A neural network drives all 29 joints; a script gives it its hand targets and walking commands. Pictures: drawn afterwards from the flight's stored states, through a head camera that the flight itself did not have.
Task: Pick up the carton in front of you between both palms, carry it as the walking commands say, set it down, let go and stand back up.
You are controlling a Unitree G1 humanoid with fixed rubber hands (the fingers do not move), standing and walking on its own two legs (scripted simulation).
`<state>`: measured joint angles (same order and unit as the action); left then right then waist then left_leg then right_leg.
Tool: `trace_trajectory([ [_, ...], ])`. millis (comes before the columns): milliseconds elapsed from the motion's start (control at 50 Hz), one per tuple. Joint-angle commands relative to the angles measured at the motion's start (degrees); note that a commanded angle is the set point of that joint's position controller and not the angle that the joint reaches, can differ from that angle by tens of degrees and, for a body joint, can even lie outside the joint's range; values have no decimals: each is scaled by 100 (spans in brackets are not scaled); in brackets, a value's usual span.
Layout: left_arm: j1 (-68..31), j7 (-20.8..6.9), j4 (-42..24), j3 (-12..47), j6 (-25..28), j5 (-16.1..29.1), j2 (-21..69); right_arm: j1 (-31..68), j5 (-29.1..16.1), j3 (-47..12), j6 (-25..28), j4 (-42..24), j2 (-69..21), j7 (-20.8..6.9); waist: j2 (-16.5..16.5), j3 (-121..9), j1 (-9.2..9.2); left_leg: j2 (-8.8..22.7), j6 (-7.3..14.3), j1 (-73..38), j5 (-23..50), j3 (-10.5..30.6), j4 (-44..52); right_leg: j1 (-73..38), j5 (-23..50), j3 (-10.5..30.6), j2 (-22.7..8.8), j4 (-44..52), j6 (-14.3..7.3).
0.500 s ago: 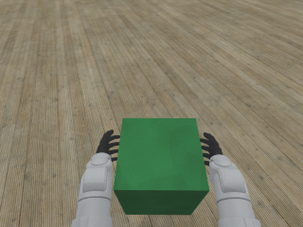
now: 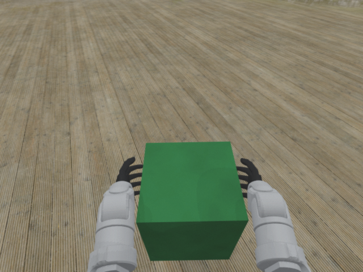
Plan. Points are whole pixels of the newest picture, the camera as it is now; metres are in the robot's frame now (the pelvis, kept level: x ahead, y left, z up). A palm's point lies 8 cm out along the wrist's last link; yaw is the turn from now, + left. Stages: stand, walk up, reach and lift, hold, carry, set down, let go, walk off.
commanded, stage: set down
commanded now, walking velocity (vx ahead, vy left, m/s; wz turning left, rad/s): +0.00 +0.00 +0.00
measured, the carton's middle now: (188, 203) +0.31 +0.00 -0.03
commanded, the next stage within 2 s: none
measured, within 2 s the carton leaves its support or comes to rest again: neither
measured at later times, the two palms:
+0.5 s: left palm (135, 207) +0.34 +0.15 -0.09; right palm (236, 200) +0.36 -0.14 -0.10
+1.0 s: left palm (140, 216) +0.39 +0.16 -0.23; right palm (224, 207) +0.42 -0.13 -0.24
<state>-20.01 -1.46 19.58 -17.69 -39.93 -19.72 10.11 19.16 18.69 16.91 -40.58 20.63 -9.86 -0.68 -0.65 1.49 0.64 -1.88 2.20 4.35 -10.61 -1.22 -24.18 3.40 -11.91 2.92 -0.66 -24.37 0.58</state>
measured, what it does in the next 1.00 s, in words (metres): lowers itself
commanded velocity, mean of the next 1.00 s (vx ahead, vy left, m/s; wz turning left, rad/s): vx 0.00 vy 0.00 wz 0.00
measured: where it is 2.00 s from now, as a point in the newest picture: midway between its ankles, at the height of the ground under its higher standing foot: outside the picture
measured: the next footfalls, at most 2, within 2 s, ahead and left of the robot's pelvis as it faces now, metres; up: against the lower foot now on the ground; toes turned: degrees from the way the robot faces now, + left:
none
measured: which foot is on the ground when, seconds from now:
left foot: down 0.00-1.00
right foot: down 0.00-1.00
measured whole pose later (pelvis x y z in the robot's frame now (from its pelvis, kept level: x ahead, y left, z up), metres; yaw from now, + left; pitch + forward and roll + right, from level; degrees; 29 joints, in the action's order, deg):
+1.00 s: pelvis -0.04 -0.03 -0.16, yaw -1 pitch +39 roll +1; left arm -47.2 -0.6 29.3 -35.5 -16.3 -17.7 8.2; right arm 51.1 16.9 23.2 -16.1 39.4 -3.4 1.8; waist -2.6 -7.7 5.2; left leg -1.6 -2.2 90.5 -23.6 2.8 -74.8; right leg 90.6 -24.7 2.7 3.9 -76.1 -0.2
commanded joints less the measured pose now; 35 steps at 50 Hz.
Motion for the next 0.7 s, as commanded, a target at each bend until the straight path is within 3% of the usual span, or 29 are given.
trace_trajectory([
  [0, -2898, -1493, 288, 2831, 114, 1490, 5420, 3395, -1427, -2719, 312, -154, -5317, -1474, 225, -880, -8, 103, -184, -392, -729, 931, 764, 468, -297, 138, 524, 369, -251],
  [60, -3239, -1400, 515, 2452, 227, 1290, 5342, 3656, -1203, -2310, 463, 279, -5169, -1493, 314, -735, 31, 117, -190, -316, -834, 914, 671, 662, -421, 145, 525, 241, -272],
  [140, -3623, -1193, 1157, 1446, 560, 718, 4903, 4018, -600, -1383, 839, 1108, -4752, -1392, 303, -454, 144, 10, -176, -27, -789, 769, 283, 1216, -704, 146, 532, -23, -324],
  [220, -3345, -925, 1375, 639, 1054, 159, 4156, 3886, -60, -778, 1327, 1319, -4058, -1124, 171, -497, 341, -142, -165, 428, 130, 564, -238, 1730, -431, 154, 626, -320, -273],
  [280, -3066, -839, 1357, 544, 1638, 46, 3764, 3529, 97, -704, 1887, 1391, -3702, -1009, 79, -895, 383, -256, -183, 808, 952, 481, -682, 2207, 141, 170, 681, -631, -190],
  [360, -3142, -893, 1198, 1156, 2570, 344, 3814, 3356, -121, -1198, 2826, 1495, -3875, -899, -15, -2135, 294, -409, -255, 1364, 1962, 430, -1504, 2783, 1034, 142, 785, -1297, -101],
  [420, -3523, -966, 1221, 1825, 3160, 735, 4088, 3804, -569, -2084, 3419, 1406, -4221, -740, -152, -3345, 332, -463, -255, 2012, 2296, 413, -2153, 2886, 1877, 226, 815, -1914, -72],
  [480, -3621, -994, 1090, 2320, 3478, 1027, 4148, 4164, -973, -2974, 3730, 958, -4510, -547, -303, -4901, 514, -542, -267, 2928, 2413, 340, -2712, 2526, 2855, 390, 770, -2554, -4],
  [540, -3730, -985, 837, 2619, 3525, 1195, 4014, 4240, -1109, -3314, 3736, 721, -4429, -372, -318, -5991, 585, -611, -340, 3995, 2167, 230, -3062, 2066, 3477, 453, 714, -3102, 89],
  [580, -4002, -1049, 852, 2530, 3422, 1179, 3848, 4363, -1046, -3219, 3616, 840, -4362, -287, -307, -5912, 578, -642, -375, 4800, 1618, 156, -3215, 2202, 3157, 412, 707, -3308, 175],
  [620, -4290, -1130, 820, 2460, 3261, 1149, 3892, 4632, -1042, -3200, 3456, 829, -4476, -286, -273, -5868, 626, -659, -391, 4933, 1289, 103, -3405, 2793, 2354, 297, 796, -3381, 217],
  [680, -4451, -1256, 1134, 2101, 2934, 1012, 4220, 5141, -1090, -3176, 3172, 894, -4672, -472, -357, -5642, 771, -671, -372, 5135, 667, 33, -3638, 3797, 1040, 158, 904, -3512, 188],
])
